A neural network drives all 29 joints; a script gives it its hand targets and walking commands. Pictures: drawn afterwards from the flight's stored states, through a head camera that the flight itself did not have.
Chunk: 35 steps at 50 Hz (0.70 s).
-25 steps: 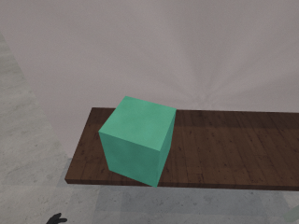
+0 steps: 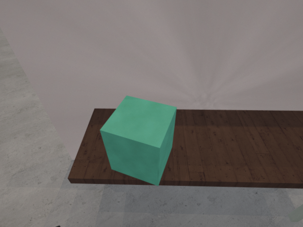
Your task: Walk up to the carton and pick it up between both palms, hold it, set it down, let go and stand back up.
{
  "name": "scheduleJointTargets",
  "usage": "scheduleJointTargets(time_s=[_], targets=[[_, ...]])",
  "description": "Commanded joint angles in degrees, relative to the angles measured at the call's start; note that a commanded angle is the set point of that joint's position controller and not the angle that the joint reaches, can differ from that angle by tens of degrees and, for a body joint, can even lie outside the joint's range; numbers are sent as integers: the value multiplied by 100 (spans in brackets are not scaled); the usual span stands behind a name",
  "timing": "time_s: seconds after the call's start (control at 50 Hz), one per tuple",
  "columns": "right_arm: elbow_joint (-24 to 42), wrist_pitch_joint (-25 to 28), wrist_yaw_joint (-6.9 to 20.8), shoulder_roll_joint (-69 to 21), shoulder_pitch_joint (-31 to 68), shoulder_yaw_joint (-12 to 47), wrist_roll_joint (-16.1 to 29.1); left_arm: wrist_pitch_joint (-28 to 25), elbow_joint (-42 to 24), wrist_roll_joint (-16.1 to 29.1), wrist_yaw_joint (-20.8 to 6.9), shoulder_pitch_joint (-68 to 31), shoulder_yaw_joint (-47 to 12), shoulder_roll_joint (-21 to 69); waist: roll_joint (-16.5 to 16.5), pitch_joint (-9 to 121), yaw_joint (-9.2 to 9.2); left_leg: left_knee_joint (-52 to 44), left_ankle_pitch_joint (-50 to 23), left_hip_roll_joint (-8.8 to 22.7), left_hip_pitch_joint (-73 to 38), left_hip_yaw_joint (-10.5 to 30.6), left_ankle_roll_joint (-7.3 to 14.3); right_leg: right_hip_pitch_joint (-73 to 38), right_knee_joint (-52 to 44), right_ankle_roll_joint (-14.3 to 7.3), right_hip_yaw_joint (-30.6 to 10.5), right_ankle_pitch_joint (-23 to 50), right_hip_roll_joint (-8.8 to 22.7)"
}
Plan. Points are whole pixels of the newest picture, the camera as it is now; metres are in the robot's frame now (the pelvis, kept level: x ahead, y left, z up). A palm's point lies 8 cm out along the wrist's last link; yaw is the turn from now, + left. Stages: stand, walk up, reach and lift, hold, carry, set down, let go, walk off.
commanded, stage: stand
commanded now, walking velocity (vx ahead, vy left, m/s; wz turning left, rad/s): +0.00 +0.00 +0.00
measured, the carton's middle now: (142, 140) +0.48 +0.05 -0.10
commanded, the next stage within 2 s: none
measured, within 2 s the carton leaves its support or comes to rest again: neither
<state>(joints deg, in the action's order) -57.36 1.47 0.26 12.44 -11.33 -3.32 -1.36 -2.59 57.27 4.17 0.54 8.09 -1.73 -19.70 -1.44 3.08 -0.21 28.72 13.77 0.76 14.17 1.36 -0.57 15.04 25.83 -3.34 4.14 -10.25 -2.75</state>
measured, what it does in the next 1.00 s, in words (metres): stands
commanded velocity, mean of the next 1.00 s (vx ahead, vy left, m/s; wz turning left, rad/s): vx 0.00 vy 0.00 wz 0.00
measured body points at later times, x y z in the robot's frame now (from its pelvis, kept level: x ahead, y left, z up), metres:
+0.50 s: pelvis +0.00 +0.00 +0.00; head -0.01 -0.01 +0.45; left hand +0.11 +0.30 -0.11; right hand +0.08 -0.25 -0.14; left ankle +0.02 +0.13 -0.74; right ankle +0.04 -0.08 -0.74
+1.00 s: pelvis +0.01 +0.00 +0.00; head -0.01 -0.01 +0.45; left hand +0.11 +0.30 -0.11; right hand +0.08 -0.25 -0.14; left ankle +0.02 +0.13 -0.74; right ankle +0.04 -0.08 -0.74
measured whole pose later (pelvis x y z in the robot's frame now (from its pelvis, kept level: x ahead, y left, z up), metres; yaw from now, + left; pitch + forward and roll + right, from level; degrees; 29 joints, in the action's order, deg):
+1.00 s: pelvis +0.01 +0.00 +0.00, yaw +0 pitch +0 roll +0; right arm -58.2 1.3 0.1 12.7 -11.3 -3.3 -1.4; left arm -2.7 59.2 4.2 0.4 8.1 -1.7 -19.6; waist -1.9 2.7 -0.2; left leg 27.1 13.3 0.7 14.2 1.4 -0.6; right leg 15.0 24.3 -3.4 4.1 -9.8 -2.7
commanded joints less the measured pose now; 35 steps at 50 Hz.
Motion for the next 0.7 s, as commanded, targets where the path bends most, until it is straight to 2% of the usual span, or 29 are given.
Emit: scheduleJointTargets(time_s=[0.0, 0.02, 0.04, 0.06, 0.1, 0.12, 0.14, 0.18, 0.2, 0.22, 0.24, 0.26, 0.28, 0.3, 0.34, 0.4, 0.42, 0.44, 0.46, 0.48, 0.5, 0.52, 0.54, 0.56, 0.58, 0.6, 0.62, 0.64, 0.68], targets=[[176, 125, -37, 1598, 189, 13, 6, -217, -82, -635, 1, -196, 315, -1199, -560, -71, -33, -1124, 490, 555, 111, 773, 333, -662, -875, -7, -1247, -408, 961], [91, 107, -44, 1646, 117, -36, -33, -195, -14, -652, 5, -50, 322, -1269, -438, -89, 28, -1149, 496, 540, 29, 763, 315, -567, -846, -3, -1221, -574, 956], [123, 116, -35, 1660, 328, -32, -17, -183, -54, -632, 7, -209, 302, -1267, -583, -320, -1, -1102, 398, 533, 145, 770, 299, -441, -828, -16, -1156, -373, 951], [97, 112, -14, 1712, 279, -45, -54, -190, -36, -599, 3, -84, 351, -1256, -581, -179, 72, -1032, 457, 477, 151, 717, 346, -565, -877, 1, -1184, -431, 964], [78, 102, -3, 1649, 82, -42, -38, -205, -19, -611, 3, -140, 378, -1371, -448, -57, -28, -1022, 338, 490, 86, 708, 319, -622, -861, 3, -1211, -452, 992], [49, 89, -11, 1620, 89, -44, -29, -201, -17, -626, 7, -45, 337, -1324, -725, -235, -26, -1089, 485, 502, -23, 693, 303, -444, -869, -18, -1246, -503, 974], [65, 88, -23, 1638, 11, -24, 5, -173, -50, -655, 13, -188, 385, -1329, -543, -102, -44, -1126, 423, 553, 62, 761, 333, -634, -811, -37, -1237, -390, 997], [155, 114, -43, 1668, 247, -39, -28, -185, -18, -594, 6, -120, 286, -1112, -761, -84, 53, -1168, 422, 584, 108, 749, 341, -622, -778, -39, -1168, -340, 1006], [106, 92, -36, 1714, 145, -46, -2, -206, -20, -619, 11, -185, 319, -1251, -602, -58, -48, -1184, 371, 562, -2, 764, 302, -612, -802, -2, -1207, -354, 955], [74, 115, -48, 1749, 232, -73, -10, -203, -16, -597, 9, -164, 311, -1199, -527, -9, 43, -1118, 179, 589, -22, 806, 306, -752, -760, -27, -1142, -27, 972], [113, 112, -35, 1645, 140, -43, -3, -207, -38, -588, 24, -157, 324, -1300, -267, 5, 18, -1139, -4, 557, -36, 772, 317, -789, -704, -8, -1167, 212, 1024], [131, 109, -42, 1727, 345, -58, 16, -169, 3, -598, 31, -97, 327, -1271, -459, 118, 8, -1058, -111, 567, -148, 764, 298, -709, -739, -24, -1148, 298, 980], [68, 141, -62, 1680, 109, -36, 46, -207, 66, -565, 14, -130, 296, -1302, -394, 219, -75, -1091, -144, 582, -248, 711, 302, -854, -788, 24, -1163, 238, 1002], [70, 134, -44, 1692, 151, -60, 26, -191, 41, -580, 22, -106, 288, -1240, -398, -17, 4, -1099, -62, 549, -34, 713, 290, -731, -733, -31, -1174, 174, 1040], [134, 133, -57, 1652, 286, -5, 5, -177, 43, -561, 4, -123, 291, -1202, -729, 73, 14, -1107, -99, 570, -94, 760, 297, -784, -707, -21, -1129, 249, 1024], [72, 90, -65, 1616, 278, -43, 9, -176, 28, -608, 24, -237, 336, -1349, -528, 117, -67, -1054, -20, 578, -178, 710, 319, -715, -840, 29, -1157, -26, 998], [127, 87, -75, 1692, 294, -83, 26, -184, 69, -593, 31, -280, 345, -1298, -499, -128, -90, -1058, -164, 568, -97, 750, 287, -646, -794, -23, -1135, 59, 1003], [55, 106, -64, 1704, 234, -64, -2, -184, 43, -578, 14, -167, 289, -1139, -490, 250, -8, -1124, -127, 597, -228, 743, 278, -902, -724, 1, -1095, 160, 1010], [61, 113, -49, 1708, 152, -51, 31, -173, 24, -594, 18, -306, 326, -1249, -543, 190, -113, -1098, -118, 561, -183, 700, 246, -830, -728, 14, -1115, 233, 1005], [64, 128, -69, 1675, 273, -43, 25, -183, -17, -542, 13, -246, 305, -1210, -666, 136, -9, -1025, -248, 576, -191, 736, 248, -787, -717, -28, -1125, 233, 1041], [87, 130, -75, 1615, 240, -23, 13, -203, 40, -572, -6, -284, 298, -1164, -685, 174, -52, -1106, -215, 627, -176, 776, 266, -797, -726, -12, -1124, 279, 1096], [72, 117, -74, 1685, 271, -63, 12, -195, -3, -579, 0, -279, 301, -1217, -590, 72, -72, -1064, -117, 580, -167, 750, 269, -717, -741, -14, -1081, 200, 973], [83, 119, -80, 1634, 197, -32, 33, -192, 73, -572, 1, -242, 329, -1221, -624, 122, -112, -1087, -322, 590, -287, 772, 284, -799, -755, 21, -1102, 338, 998], [76, 120, -76, 1694, 284, -70, 24, -198, 65, -575, 16, -179, 273, -1185, -393, 151, 16, -1056, -318, 561, -73, 733, 276, -933, -739, -7, -1110, 396, 989], [78, 102, -73, 1708, 282, -49, 20, -214, 115, -592, 23, -230, 302, -1277, -563, 138, -13, -1138, -216, 572, -148, 748, 282, -901, -758, -25, -1138, 433, 1041], [68, 94, -66, 1756, 113, -85, 52, -196, 93, -588, 14, -242, 285, -1225, -407, 177, -92, -1099, -251, 554, -220, 677, 241, -859, -739, -6, -1089, 321, 1005], [78, 101, -54, 1756, 135, -89, 25, -196, 121, -634, 34, -195, 331, -1291, -560, 143, -103, -1006, -417, 510, -302, 638, 236, -828, -741, -5, -1153, 446, 1045], [45, 102, -67, 1728, 169, -68, 31, -211, 96, -581, 26, -179, 307, -1202, -706, 76, -10, -1001, -303, 577, -182, 684, 261, -779, -778, -69, -1174, 446, 1098], [54, 97, -66, 1638, 180, -48, 25, -194, 86, -578, 23, -271, 348, -1260, -333, 206, -132, -1045, -288, 599, -277, 751, 278, -892, -762, 9, -1111, 373, 1037]])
